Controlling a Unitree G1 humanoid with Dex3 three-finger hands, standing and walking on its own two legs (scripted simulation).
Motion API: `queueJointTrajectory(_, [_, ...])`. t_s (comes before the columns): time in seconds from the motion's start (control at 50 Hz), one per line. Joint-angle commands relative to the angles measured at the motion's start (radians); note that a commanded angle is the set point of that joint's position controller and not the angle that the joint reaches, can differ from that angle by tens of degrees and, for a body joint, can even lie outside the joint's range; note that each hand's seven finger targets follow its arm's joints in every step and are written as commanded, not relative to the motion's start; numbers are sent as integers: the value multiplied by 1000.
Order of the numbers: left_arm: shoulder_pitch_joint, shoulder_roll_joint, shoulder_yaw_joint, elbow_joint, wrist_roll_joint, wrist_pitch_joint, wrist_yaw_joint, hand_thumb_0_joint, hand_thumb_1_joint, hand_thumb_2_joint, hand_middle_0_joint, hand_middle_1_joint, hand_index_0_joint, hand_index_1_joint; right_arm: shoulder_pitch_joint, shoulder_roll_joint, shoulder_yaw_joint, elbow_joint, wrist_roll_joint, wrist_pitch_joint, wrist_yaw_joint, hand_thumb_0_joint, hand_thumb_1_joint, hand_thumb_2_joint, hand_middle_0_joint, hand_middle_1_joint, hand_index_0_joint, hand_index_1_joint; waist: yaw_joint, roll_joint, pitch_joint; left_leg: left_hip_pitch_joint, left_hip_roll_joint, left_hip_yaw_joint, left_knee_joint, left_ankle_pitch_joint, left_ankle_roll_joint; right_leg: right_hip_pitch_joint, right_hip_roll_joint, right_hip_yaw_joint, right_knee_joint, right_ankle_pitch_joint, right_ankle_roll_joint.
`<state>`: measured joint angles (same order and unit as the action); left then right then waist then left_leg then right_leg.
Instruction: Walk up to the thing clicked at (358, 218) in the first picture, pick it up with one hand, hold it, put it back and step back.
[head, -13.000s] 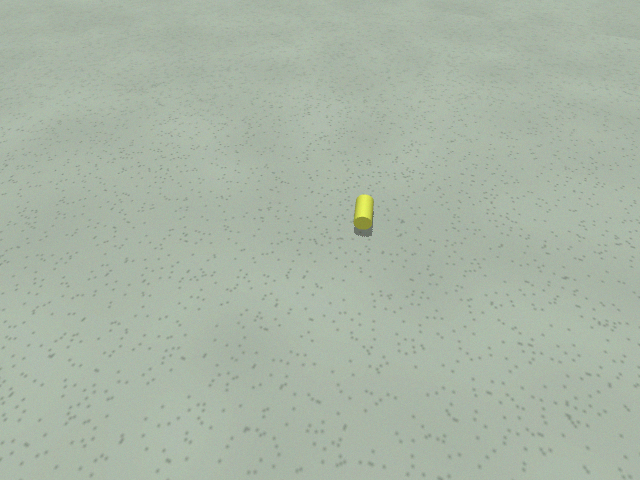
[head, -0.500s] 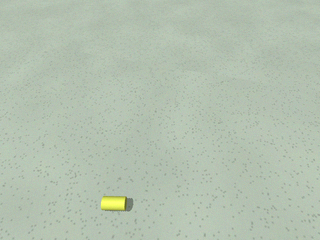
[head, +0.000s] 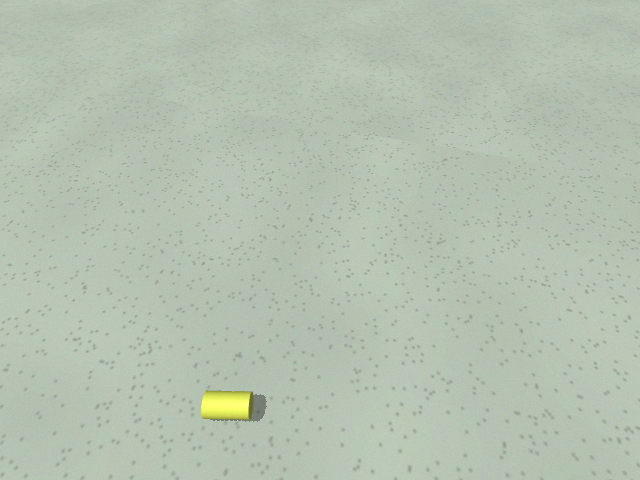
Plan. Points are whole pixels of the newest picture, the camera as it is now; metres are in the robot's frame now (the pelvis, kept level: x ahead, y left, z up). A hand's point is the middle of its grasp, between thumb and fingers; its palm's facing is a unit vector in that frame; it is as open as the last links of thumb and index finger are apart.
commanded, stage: rise first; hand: left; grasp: from above
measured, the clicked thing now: (228, 404) +0.43 +0.31 -0.74
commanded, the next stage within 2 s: none
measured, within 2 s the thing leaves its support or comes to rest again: neither
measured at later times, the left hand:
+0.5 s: hand out of the picture +0.13 +0.27 -0.19, palm faces -0.09 -0.91 -0.41, open 12.3 cm
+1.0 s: hand out of the picture +0.11 +0.28 -0.25, palm faces -0.22 -0.84 -0.50, open 14.0 cm
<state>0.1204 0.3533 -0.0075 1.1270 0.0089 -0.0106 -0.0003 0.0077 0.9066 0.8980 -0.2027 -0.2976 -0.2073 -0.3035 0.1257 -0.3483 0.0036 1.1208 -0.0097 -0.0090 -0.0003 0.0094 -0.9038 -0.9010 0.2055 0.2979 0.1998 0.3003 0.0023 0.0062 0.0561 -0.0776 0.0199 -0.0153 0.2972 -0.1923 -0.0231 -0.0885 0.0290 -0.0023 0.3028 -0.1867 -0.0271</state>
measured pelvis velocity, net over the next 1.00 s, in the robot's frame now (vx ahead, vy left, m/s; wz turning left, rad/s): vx -0.02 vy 0.03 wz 0.00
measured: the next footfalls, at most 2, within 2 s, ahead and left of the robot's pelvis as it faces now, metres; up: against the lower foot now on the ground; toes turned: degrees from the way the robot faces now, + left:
none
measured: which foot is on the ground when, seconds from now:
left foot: down 0.00-1.00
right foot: down 0.00-1.00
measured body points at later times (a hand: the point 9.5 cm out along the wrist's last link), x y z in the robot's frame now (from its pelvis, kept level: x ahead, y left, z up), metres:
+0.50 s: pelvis -0.01 +0.02 -0.05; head +0.05 +0.02 +0.40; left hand +0.13 +0.31 -0.17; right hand +0.11 -0.24 -0.16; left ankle -0.02 +0.13 -0.75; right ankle -0.01 -0.10 -0.75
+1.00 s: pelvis -0.02 +0.03 -0.11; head +0.08 +0.04 +0.33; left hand +0.12 +0.32 -0.21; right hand +0.16 -0.22 -0.20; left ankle -0.02 +0.13 -0.75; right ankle -0.01 -0.10 -0.75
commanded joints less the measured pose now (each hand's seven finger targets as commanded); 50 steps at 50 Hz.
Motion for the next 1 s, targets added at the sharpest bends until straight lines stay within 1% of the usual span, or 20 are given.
queueJointTrajectory(0.0, [-30,214,42,-58,-2,-25,14,0,900,900,-200,-300,-200,-301,-26,-211,-38,-56,2,-21,-15,0,-900,-900,200,300,200,300,-5,3,-91,20,114,-79,-27,208,40,16,-154,112,-30,245,-4])
queueJointTrajectory(0.02, [-27,215,42,-58,-2,-26,13,0,867,896,-225,-321,-219,-325,-29,-209,-36,-56,3,-22,-16,0,-908,-904,198,299,198,299,-4,3,-84,22,117,-82,-25,214,40,17,-155,114,-32,251,-4])
queueJointTrajectory(0.04, [-378,27,36,-409,-54,-113,26,0,787,887,-295,-401,-263,-405,-25,-48,2,-319,73,-69,-32,0,-961,-911,200,300,200,300,-123,34,-35,-137,-37,50,62,69,39,-198,-42,17,36,152,19])
queueJointTrajectory(0.06, [-446,83,54,-307,-49,-97,30,0,707,885,-273,-481,-245,-485,25,-71,1,-261,75,-67,-43,0,-899,-896,199,300,200,300,-85,-20,-71,-144,-37,46,77,54,47,-141,-46,7,41,111,29])
queueJointTrajectory(0.08, [-297,182,122,-133,-25,-56,35,0,627,899,-250,-561,-223,-565,53,-105,-13,-249,70,-57,-49,0,-904,-900,199,300,199,300,-70,-72,-45,-187,-40,41,103,27,50,-169,-35,-4,58,62,22])
queueJointTrajectory(0.1, [-210,186,137,-79,-10,-35,17,0,547,887,-222,-641,-210,-645,64,-104,-30,-276,67,-46,-47,0,-891,-895,199,300,200,300,-37,-47,-46,-211,-35,48,135,40,47,-190,-34,-6,90,65,17])
queueJointTrajectory(0.12, [-265,202,137,-103,14,-32,4,0,467,863,-199,-721,-204,-722,67,-105,-44,-299,57,-46,-49,0,-887,-893,199,300,200,300,-39,-52,-102,-229,-39,45,171,51,49,-200,-35,-5,121,75,16])
queueJointTrajectory(0.14, [-309,247,168,-129,40,-38,-7,0,387,860,-209,-770,-214,-764,83,-104,-57,-317,51,-52,-53,0,-873,-889,200,300,200,300,-33,-44,-190,-235,-41,40,204,76,50,-187,-40,3,163,119,20])
queueJointTrajectory(0.18, [-146,230,188,-54,107,-16,-36,0,227,813,-206,-888,-240,-852,120,-100,-79,-356,37,-57,-43,0,-931,-903,201,300,200,300,-14,-34,-274,-298,-55,31,288,135,46,-197,-41,3,247,182,16])
queueJointTrajectory(0.22, [-49,239,232,-117,138,2,-37,0,67,831,-197,-924,-224,-895,121,-87,-90,-420,37,-56,-33,0,-915,-898,201,300,201,300,43,9,-359,-319,-68,33,318,174,39,-149,-41,7,289,211,10])
queueJointTrajectory(0.28, [-94,171,181,-242,158,67,-12,0,-173,823,-197,-959,-223,-932,94,-75,-84,-491,46,-49,-29,0,-889,-891,202,300,201,299,22,49,-321,-330,-65,29,325,161,30,-220,-30,0,292,168,7])
queueJointTrajectory(0.32, [-112,159,174,-267,169,115,2,0,-333,849,-204,-939,-214,-927,64,-73,-84,-536,49,-52,-27,0,-892,-892,202,299,201,299,3,10,-244,-386,-51,17,348,86,29,-308,-20,-13,308,72,5])
queueJointTrajectory(0.38, [-74,139,171,-363,169,146,12,0,-456,890,-173,-990,-180,-981,83,-63,-89,-573,47,-66,-24,0,-910,-898,202,300,201,300,-7,2,-272,-415,-37,9,392,43,28,-377,-10,-22,364,11,4])
queueJointTrajectory(0.48, [-88,138,173,-521,187,137,16,0,-497,933,-148,-984,-145,-986,96,-52,-94,-616,36,-105,-26,0,-892,-894,202,300,201,300,-29,-6,-307,-511,-32,4,512,-31,33,-503,-13,-18,480,-55,9])
queueJointTrajectory(0.58, [53,169,198,-706,222,143,27,0,-550,977,-108,-1027,-103,-1031,102,-48,-99,-654,32,-131,-33,0,-895,-895,201,300,200,300,-18,83,-425,-503,-21,-7,593,77,27,-554,-16,-17,582,6,4])
queueJointTrajectory(0.66, [113,139,172,-770,240,178,35,0,-576,965,-145,-1001,-135,-1009,101,-45,-97,-677,32,-139,-36,0,-938,-906,202,300,201,300,-34,63,-413,-547,-16,-23,626,63,29,-598,-9,-23,611,-13,4])
queueJointTrajectory(0.82, [200,114,154,-844,260,229,39,0,-546,926,-131,-1021,-138,-1011,89,-42,-89,-713,23,-164,-33,0,-943,-907,202,300,200,299,-33,84,-425,-616,1,-55,703,80,24,-720,-4,-38,713,-55,-2])
queueJointTrajectory(0.88, [210,133,171,-885,268,233,40,0,-536,906,-145,-1018,-153,-1007,87,-42,-89,-727,22,-173,-31,0,-948,-909,202,300,200,300,-22,94,-434,-661,-7,-46,738,55,23,-749,-6,-36,748,-66,-3])
queueJointTrajectory(0.92, [145,139,166,-884,285,224,46,0,-564,920,-153,-1014,-156,-1008,80,-39,-86,-734,23,-181,-32,0,-966,-914,201,300,200,300,-50,76,-419,-718,-10,-48,765,-16,28,-785,-4,-31,767,-90,-2])
queueJointTrajectory(0.98, [46,179,178,-788,345,188,49,0,-564,909,-188,-982,-184,-983,65,-42,-83,-720,24,-197,-34,0,-979,-917,202,300,200,300,-61,49,-391,-852,-24,-32,849,-131,38,-880,-7,-24,831,-155,-3])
